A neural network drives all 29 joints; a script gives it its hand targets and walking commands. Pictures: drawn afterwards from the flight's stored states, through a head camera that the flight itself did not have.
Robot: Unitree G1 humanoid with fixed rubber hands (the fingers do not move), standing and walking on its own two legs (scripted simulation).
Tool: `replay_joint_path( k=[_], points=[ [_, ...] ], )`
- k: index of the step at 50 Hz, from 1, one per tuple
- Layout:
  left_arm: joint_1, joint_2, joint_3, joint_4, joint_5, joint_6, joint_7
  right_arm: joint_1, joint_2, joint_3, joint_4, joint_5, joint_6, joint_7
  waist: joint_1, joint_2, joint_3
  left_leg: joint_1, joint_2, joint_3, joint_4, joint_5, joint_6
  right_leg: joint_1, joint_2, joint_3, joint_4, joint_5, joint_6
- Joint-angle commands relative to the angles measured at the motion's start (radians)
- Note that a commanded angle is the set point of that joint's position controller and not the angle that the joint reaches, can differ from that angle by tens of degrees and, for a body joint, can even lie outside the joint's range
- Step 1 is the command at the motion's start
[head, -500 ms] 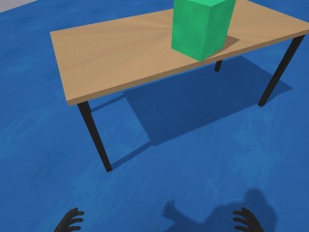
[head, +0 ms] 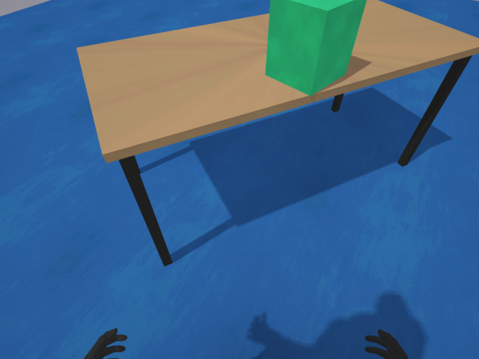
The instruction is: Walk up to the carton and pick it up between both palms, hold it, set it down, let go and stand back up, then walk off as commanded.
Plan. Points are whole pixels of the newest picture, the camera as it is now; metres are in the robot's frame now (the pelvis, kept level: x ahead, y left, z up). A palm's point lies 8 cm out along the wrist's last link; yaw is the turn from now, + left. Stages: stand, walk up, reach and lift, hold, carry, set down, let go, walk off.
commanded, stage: stand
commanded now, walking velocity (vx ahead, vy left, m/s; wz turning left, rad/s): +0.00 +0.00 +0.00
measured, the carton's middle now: (311, 38) +1.04 -0.21 +0.10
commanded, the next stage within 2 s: none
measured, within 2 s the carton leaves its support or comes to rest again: neither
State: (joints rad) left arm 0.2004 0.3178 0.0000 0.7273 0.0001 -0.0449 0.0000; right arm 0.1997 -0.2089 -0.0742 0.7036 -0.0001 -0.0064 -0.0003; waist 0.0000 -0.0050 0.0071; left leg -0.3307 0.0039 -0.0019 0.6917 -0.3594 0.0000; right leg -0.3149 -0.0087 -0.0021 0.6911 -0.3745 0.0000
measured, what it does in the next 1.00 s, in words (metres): stands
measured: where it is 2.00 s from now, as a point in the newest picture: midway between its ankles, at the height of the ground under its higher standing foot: outside the picture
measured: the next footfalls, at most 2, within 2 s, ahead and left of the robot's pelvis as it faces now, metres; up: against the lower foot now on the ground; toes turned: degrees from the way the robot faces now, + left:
none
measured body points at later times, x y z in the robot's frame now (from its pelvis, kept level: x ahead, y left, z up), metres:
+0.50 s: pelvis -0.01 +0.00 +0.00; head -0.01 +0.00 +0.45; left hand +0.12 +0.28 -0.10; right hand +0.12 -0.26 -0.11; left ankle +0.00 +0.12 -0.72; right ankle +0.00 -0.12 -0.72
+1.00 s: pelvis -0.02 -0.01 +0.00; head -0.03 -0.01 +0.45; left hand +0.09 +0.28 -0.11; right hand +0.09 -0.27 -0.11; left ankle +0.00 +0.12 -0.72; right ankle +0.00 -0.12 -0.72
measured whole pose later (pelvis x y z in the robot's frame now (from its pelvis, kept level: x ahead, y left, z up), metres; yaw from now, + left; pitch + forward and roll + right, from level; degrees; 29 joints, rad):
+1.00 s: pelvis -0.02 -0.01 +0.00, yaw +0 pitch -2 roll +1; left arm 0.20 0.33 0.00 0.86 0.00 -0.04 0.00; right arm 0.20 -0.22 -0.07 0.82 0.00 -0.01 0.00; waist 0.00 -0.01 0.01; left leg -0.32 0.00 0.00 0.66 -0.31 0.00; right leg -0.31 -0.01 0.00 0.68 -0.34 0.00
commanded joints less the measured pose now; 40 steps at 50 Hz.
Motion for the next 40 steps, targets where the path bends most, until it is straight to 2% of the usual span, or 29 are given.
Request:
replay_joint_path(
  k=[1,3,5,6,9,10,11,12,13,15,17,18,20,21,22,23,24,25,26,27,28,29,30,31,33,34,35,37,40],
  points=[
    [-0.047,0.192,0.074,-0.055,0.038,-0.037,0.022,-0.064,-0.295,-0.057,-0.056,-0.029,-0.046,-0.006,-0.004,-0.001,-0.09,0.063,0.08,-0.077,-0.086,0.267,0.075,0.009,-0.08,0.073,-0.11,0.303,-0.065],
    [-0.028,0.221,0.083,-0.039,0.039,-0.036,0.02,-0.065,-0.28,-0.053,-0.038,-0.027,-0.046,-0.009,-0.005,0.018,-0.104,0.075,0.081,-0.084,-0.086,0.3,0.067,0.026,-0.079,0.076,-0.1,0.316,-0.067],
    [-0.048,0.204,0.079,-0.043,0.039,-0.033,0.023,-0.043,-0.282,-0.05,-0.03,-0.024,-0.042,-0.01,-0.002,-0.01,-0.117,0.075,0.085,-0.083,-0.086,0.274,0.075,0.055,-0.1,0.077,-0.109,0.291,-0.08],
    [-0.063,0.212,0.079,-0.032,0.035,-0.03,0.026,-0.077,-0.272,-0.045,-0.033,-0.017,-0.044,-0.006,0.0,0.027,-0.077,0.042,0.087,-0.103,-0.117,0.252,0.08,0.034,-0.094,0.083,-0.111,0.296,-0.08],
    [-0.028,0.216,0.078,-0.025,0.036,-0.036,0.019,-0.046,-0.295,-0.054,-0.018,-0.033,-0.049,-0.007,0.006,0.005,-0.09,0.056,0.085,-0.095,-0.104,0.242,0.079,0.04,-0.087,0.076,-0.124,0.256,-0.073],
    [-0.064,0.204,0.074,-0.021,0.039,-0.031,0.023,-0.054,-0.276,-0.053,-0.022,-0.024,-0.049,-0.006,-0.027,0.015,-0.079,0.074,0.084,-0.085,-0.108,0.251,0.071,0.009,-0.09,0.089,-0.133,0.265,-0.078],
    [-0.034,0.18,0.065,-0.016,0.031,-0.031,0.013,-0.067,-0.293,-0.052,-0.017,-0.031,-0.052,-0.011,-0.002,0.044,-0.088,0.052,0.079,-0.085,-0.114,0.229,0.074,0.032,-0.082,0.074,-0.113,0.244,-0.074],
    [-0.022,0.198,0.075,-0.008,0.038,-0.037,0.017,-0.083,-0.268,-0.048,-0.02,-0.025,-0.048,-0.008,0.015,0.041,-0.091,0.018,0.082,-0.095,-0.129,0.205,0.076,0.073,-0.087,0.068,-0.119,0.247,-0.069],
    [-0.058,0.194,0.069,-0.01,0.032,-0.036,0.018,-0.091,-0.289,-0.049,-0.024,-0.032,-0.047,-0.004,0.009,0.029,-0.052,0.002,0.087,-0.104,-0.161,0.181,0.079,0.042,-0.068,0.06,-0.119,0.218,-0.06],
    [-0.084,0.191,0.074,-0.008,0.037,-0.033,0.015,-0.078,-0.269,-0.048,-0.016,-0.029,-0.052,0.002,-0.001,-0.034,-0.056,0.026,0.085,-0.095,-0.121,0.227,0.082,0.03,-0.085,0.072,-0.118,0.232,-0.069],
    [-0.051,0.205,0.079,-0.002,0.032,-0.036,0.016,-0.066,-0.281,-0.051,-0.003,-0.026,-0.047,-0.003,0.002,0.015,-0.085,0.064,0.073,-0.087,-0.127,0.237,0.071,0.033,-0.091,0.082,-0.125,0.244,-0.072],
    [-0.043,0.215,0.071,0.009,0.03,-0.033,0.016,-0.064,-0.299,-0.047,0.007,-0.017,-0.047,-0.001,-0.013,0.006,-0.104,0.074,0.086,-0.095,-0.122,0.218,0.071,0.035,-0.09,0.102,-0.146,0.228,-0.069],
    [-0.07,0.181,0.065,0.0,0.031,-0.027,0.011,-0.085,-0.302,-0.056,0.002,-0.028,-0.047,-0.009,0.002,0.06,-0.014,0.016,0.097,-0.119,-0.157,0.159,0.079,-0.004,-0.078,0.073,-0.131,0.193,-0.067],
    [-0.038,0.203,0.074,0.003,0.04,-0.034,0.013,-0.081,-0.29,-0.047,-0.003,-0.029,-0.048,-0.008,0.022,0.048,-0.036,0.012,0.08,-0.112,-0.139,0.154,0.076,0.025,-0.082,0.092,-0.132,0.179,-0.071],
    [-0.043,0.206,0.068,0.027,0.049,-0.047,0.013,-0.075,-0.292,-0.056,0.008,-0.031,-0.035,-0.009,-0.002,-0.011,-0.044,0.029,0.076,-0.087,-0.116,0.184,0.067,0.01,-0.101,0.119,-0.157,0.187,-0.075],
    [-0.052,0.213,0.075,0.009,0.037,-0.039,0.016,-0.055,-0.3,-0.053,0.006,-0.026,-0.041,-0.005,-0.004,-0.043,-0.045,0.051,0.077,-0.09,-0.138,0.143,0.07,0.009,-0.088,0.101,-0.168,0.153,-0.073],
    [-0.038,0.216,0.075,0.014,0.026,-0.036,0.014,-0.053,-0.314,-0.054,0.022,-0.024,-0.041,-0.002,0.011,-0.029,-0.07,0.056,0.085,-0.115,-0.134,0.159,0.079,0.011,-0.093,0.101,-0.142,0.154,-0.072],
    [-0.051,0.223,0.074,0.025,0.037,-0.032,0.014,-0.07,-0.291,-0.056,0.007,-0.027,-0.052,0.0,-0.008,0.033,-0.048,0.051,0.071,-0.071,-0.137,0.158,0.069,0.006,-0.094,0.09,-0.154,0.179,-0.067],
    [-0.042,0.199,0.075,0.023,0.034,-0.03,0.016,-0.047,-0.302,-0.054,0.021,-0.031,-0.049,-0.008,0.007,0.034,-0.062,0.062,0.08,-0.097,-0.124,0.197,0.08,0.019,-0.096,0.108,-0.145,0.198,-0.071],
    [-0.061,0.203,0.067,0.026,0.034,-0.035,0.014,-0.075,-0.28,-0.044,0.009,-0.016,-0.055,-0.002,-0.006,-0.011,-0.028,0.032,0.079,-0.107,-0.138,0.18,0.069,0.012,-0.098,0.108,-0.173,0.187,-0.067],
    [-0.067,0.187,0.067,0.043,0.032,-0.03,0.01,-0.077,-0.303,-0.051,0.026,-0.027,-0.056,-0.006,0.005,-0.027,-0.061,0.046,0.083,-0.108,-0.133,0.183,0.081,0.032,-0.099,0.11,-0.162,0.191,-0.068],
    [-0.039,0.217,0.074,0.041,0.035,-0.035,0.016,-0.05,-0.285,-0.043,0.021,-0.014,-0.05,-0.003,-0.017,-0.036,-0.095,0.092,0.08,-0.095,-0.124,0.221,0.072,0.034,-0.102,0.1,-0.151,0.242,-0.076],
    [-0.044,0.192,0.068,0.039,0.033,-0.04,0.013,-0.067,-0.3,-0.051,0.039,-0.023,-0.048,-0.007,0.0,0.07,-0.09,0.079,0.089,-0.107,-0.138,0.222,0.077,0.034,-0.088,0.09,-0.146,0.246,-0.061],
    [-0.073,0.194,0.065,0.038,0.035,-0.04,0.014,-0.089,-0.286,-0.042,0.034,-0.026,-0.047,-0.005,0.001,0.035,-0.085,0.075,0.099,-0.106,-0.151,0.238,0.079,0.047,-0.089,0.083,-0.143,0.234,-0.061],
    [-0.053,0.219,0.076,0.045,0.03,-0.029,0.017,-0.078,-0.302,-0.046,0.043,-0.031,-0.045,-0.006,0.007,0.075,-0.051,0.037,0.093,-0.101,-0.179,0.202,0.078,0.035,-0.074,0.08,-0.131,0.213,-0.061],
    [-0.031,0.211,0.073,0.063,0.027,-0.027,0.018,-0.053,-0.299,-0.043,0.043,-0.027,-0.051,-0.002,0.01,0.042,-0.051,0.028,0.083,-0.108,-0.16,0.181,0.074,0.05,-0.08,0.088,-0.143,0.224,-0.061],
    [-0.046,0.236,0.071,0.061,0.039,-0.031,0.016,-0.062,-0.273,-0.042,0.047,-0.026,-0.05,-0.004,-0.006,-0.036,-0.034,0.036,0.089,-0.114,-0.145,0.186,0.074,0.023,-0.101,0.115,-0.171,0.194,-0.075],
    [-0.062,0.206,0.067,0.065,0.036,-0.033,0.012,-0.057,-0.299,-0.047,0.051,-0.029,-0.042,-0.007,-0.012,0.029,-0.025,0.038,0.081,-0.089,-0.154,0.165,0.07,0.01,-0.088,0.1,-0.161,0.211,-0.059],
    [-0.072,0.226,0.069,0.068,0.034,-0.036,0.013,-0.063,-0.299,-0.039,0.056,-0.025,-0.046,-0.006,-0.001,0.036,-0.047,0.044,0.078,-0.113,-0.166,0.141,0.079,0.011,-0.093,0.113,-0.181,0.161,-0.072]
  ],
)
